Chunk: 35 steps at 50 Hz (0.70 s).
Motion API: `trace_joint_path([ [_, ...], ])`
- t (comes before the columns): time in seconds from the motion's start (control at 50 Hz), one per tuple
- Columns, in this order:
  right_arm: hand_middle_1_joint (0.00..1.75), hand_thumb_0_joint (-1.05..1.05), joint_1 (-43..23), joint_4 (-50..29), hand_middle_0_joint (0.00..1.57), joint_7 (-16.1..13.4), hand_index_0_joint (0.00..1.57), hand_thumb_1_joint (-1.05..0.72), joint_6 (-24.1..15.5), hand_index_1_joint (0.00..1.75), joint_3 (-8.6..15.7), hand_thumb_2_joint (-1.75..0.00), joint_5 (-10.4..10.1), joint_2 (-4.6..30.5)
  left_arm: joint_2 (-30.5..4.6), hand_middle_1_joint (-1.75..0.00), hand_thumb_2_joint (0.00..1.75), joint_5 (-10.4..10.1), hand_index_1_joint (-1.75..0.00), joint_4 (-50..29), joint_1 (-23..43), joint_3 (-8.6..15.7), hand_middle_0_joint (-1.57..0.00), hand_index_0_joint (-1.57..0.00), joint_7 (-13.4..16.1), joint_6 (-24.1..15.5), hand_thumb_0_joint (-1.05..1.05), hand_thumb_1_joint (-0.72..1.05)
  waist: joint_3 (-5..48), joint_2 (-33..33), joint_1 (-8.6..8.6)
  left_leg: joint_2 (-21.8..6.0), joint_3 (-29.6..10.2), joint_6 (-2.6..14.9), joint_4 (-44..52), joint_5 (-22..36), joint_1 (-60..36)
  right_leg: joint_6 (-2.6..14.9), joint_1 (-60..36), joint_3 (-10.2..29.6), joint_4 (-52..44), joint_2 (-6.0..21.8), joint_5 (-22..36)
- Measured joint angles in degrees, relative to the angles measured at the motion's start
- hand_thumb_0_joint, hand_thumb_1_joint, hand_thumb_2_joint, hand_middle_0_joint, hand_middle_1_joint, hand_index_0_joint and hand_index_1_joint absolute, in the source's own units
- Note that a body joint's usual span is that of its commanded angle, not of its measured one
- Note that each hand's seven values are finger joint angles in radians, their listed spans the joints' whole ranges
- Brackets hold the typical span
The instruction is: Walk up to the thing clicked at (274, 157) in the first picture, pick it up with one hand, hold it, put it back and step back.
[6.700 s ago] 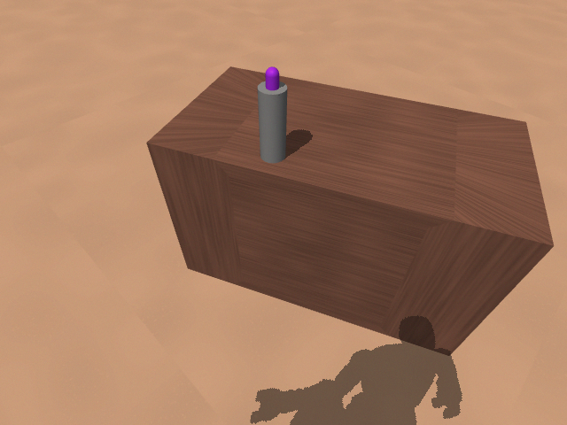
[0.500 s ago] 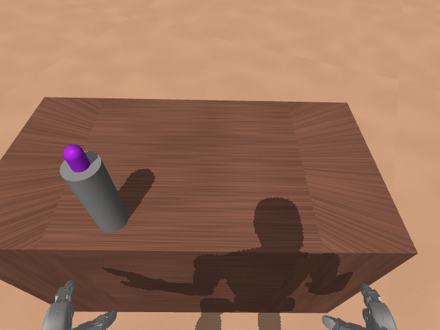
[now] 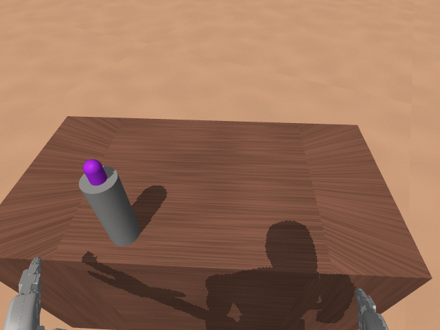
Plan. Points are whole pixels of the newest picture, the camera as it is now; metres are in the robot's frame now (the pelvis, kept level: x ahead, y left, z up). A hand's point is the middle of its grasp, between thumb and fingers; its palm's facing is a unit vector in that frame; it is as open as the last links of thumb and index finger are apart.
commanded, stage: rise first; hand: left
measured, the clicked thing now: (110, 202) +0.40 +0.25 +0.00
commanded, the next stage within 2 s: go down in 0.54 s
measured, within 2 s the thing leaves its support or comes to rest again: neither
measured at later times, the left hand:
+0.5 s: hand (31, 308) +0.17 +0.30 +0.04, palm faces +0.39 -0.82 -0.43, open 17.5 cm
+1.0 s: hand (19, 288) +0.20 +0.33 +0.04, palm faces +0.41 -0.86 -0.29, open 17.5 cm
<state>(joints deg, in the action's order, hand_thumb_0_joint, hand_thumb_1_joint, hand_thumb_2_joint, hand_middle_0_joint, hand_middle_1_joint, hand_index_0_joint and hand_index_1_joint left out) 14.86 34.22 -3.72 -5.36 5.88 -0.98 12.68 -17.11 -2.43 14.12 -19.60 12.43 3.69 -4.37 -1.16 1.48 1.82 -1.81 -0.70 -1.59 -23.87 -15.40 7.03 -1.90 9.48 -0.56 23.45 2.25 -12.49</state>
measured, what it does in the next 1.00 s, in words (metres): stands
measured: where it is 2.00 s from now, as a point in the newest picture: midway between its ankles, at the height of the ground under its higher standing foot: outside the picture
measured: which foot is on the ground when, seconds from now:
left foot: down 0.00-1.00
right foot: down 0.00-1.00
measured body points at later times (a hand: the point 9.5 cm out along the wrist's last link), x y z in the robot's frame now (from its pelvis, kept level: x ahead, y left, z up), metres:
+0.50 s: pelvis -0.01 +0.00 +0.00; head -0.01 -0.02 +0.45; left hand +0.15 +0.34 +0.06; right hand +0.15 -0.27 -0.09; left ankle -0.03 +0.14 -0.74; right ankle +0.00 -0.14 -0.74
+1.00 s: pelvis -0.02 +0.00 -0.01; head -0.02 +0.00 +0.44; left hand +0.18 +0.37 +0.06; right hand +0.14 -0.26 -0.09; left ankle -0.03 +0.14 -0.74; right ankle +0.00 -0.14 -0.74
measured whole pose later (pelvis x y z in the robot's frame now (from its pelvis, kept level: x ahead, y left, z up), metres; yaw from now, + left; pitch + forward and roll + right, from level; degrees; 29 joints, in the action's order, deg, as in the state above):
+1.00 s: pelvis -0.02 +0.00 -0.01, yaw +2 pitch +0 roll -1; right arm 10.8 41.0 -3.3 -6.1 6.3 -0.4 12.6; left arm -23.3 -6.8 22.1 -7.5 25.5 -6.3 -14.6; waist -0.5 0.1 1.2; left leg -1.7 -2.9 -1.8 -30.8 -16.5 14.1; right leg -1.7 15.0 -2.4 28.9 2.4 -13.5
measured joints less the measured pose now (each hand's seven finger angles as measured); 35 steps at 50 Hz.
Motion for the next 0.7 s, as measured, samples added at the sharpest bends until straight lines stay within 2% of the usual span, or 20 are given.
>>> trace_joint_path([
  [0.12, 0.05, 0.0, -0.2, 1.0, 0.06, 0.3, 0.06, 0.52, 0.2, 0.05, 1.2, -0.04, 0.3, 0.6, -0.5, -0.06, 0.04, 0.0, -0.06, -4.1, -1.6, 1.0, -0.04, -0.05, -0.3, -0.8, -0.01, -0.52, -0.6, 0.2, 0.19, -0.1, -0.1, -0.06, 0.2, 0.1, -0.7, 0.04, -0.8, -0.1, -0.3, -0.1, 0.1],
  [0.28, 0.05, 0.0, -1.2, 3.0, 0.06, 0.4, 0.06, 0.52, 0.1, 0.05, 1.4, -0.04, 0.5, 0.4, -1.1, -0.06, 0.04, 0.0, -0.06, -7.8, -2.5, 2.6, -0.05, -0.05, -0.8, -2.3, -0.01, -0.54, -1.2, 0.7, 0.48, -0.1, -0.4, -0.11, 0.4, 0.4, -1.1, 0.12, -1.3, -0.4, -0.6, -0.1, 0.3],
  [0.5, 0.05, 0.0, -1.8, 4.3, 0.06, 0.2, 0.06, 0.53, -0.2, 0.05, 2.1, -0.04, 0.6, 0.3, -2.6, -0.06, 0.05, 0.0, -0.06, -7.4, -1.8, 5.7, -0.05, -0.05, -1.0, -4.2, -0.01, -0.55, -1.2, 0.9, 0.79, 0.1, -0.9, -0.2, 1.1, 1.1, -1.5, 0.22, -1.6, -0.9, -0.5, 0.2, 0.5],
  [0.58, 0.05, 0.0, -2.1, 4.8, 0.06, 0.3, 0.06, 0.53, -0.4, 0.05, 1.8, -0.05, 0.5, 0.2, -2.5, -0.06, 0.06, 0.1, -0.06, -6.0, -1.5, 5.7, -0.05, -0.04, -1.1, -4.7, -0.01, -0.55, -1.4, 0.7, 0.88, 0.2, -0.8, -0.25, 1.3, 1.4, -1.4, 0.29, -1.4, -0.8, -0.4, 0.2, 0.7],
  [0.7, 0.05, 0.0, -2.4, 5.6, 0.06, 0.5, 0.06, 0.53, -0.9, 0.05, 0.9, -0.05, 0.7, 0.0, -0.9, -0.06, 0.06, 0.2, -0.06, -5.3, -1.7, 4.3, -0.05, -0.05, -1.5, -5.0, -0.01, -0.55, -1.6, 0.3, 0.74, 0.1, -0.9, -0.31, 0.9, 1.6, -0.5, 0.34, -0.6, -0.9, -0.2, 0.2, 0.9],
])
